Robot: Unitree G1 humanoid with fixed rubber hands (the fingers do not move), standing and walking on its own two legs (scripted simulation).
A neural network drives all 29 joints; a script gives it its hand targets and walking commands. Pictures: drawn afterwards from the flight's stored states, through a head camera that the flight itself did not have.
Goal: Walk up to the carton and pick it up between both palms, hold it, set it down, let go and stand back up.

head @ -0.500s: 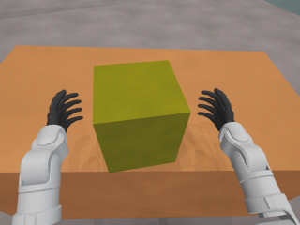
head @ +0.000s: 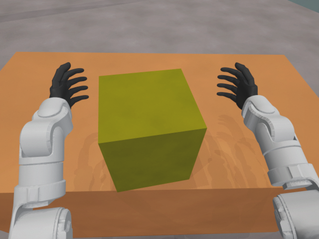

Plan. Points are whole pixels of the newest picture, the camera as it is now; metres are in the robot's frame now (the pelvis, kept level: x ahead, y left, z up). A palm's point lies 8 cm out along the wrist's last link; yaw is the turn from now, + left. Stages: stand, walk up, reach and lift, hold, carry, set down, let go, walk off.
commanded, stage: reach and lift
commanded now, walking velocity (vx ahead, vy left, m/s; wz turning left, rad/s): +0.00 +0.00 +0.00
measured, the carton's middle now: (148, 132) +0.38 +0.05 +0.05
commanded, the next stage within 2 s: none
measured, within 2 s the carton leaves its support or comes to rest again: neither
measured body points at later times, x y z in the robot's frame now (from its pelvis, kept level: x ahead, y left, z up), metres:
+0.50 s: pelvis +0.00 +0.00 +0.00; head +0.04 +0.01 +0.45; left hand +0.40 +0.25 +0.17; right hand +0.46 -0.15 +0.18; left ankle +0.00 +0.13 -0.75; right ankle -0.01 -0.09 -0.75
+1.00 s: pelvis -0.02 +0.00 -0.01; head +0.03 +0.00 +0.44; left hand +0.39 +0.23 +0.09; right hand +0.44 -0.12 +0.08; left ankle +0.00 +0.13 -0.75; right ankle -0.01 -0.09 -0.75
